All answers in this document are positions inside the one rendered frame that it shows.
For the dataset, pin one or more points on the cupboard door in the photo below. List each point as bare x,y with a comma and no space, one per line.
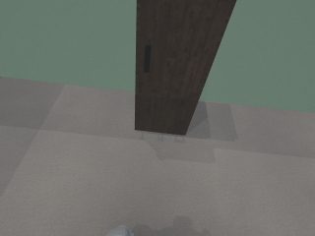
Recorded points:
184,35

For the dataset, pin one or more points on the handle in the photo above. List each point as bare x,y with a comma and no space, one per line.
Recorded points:
147,60

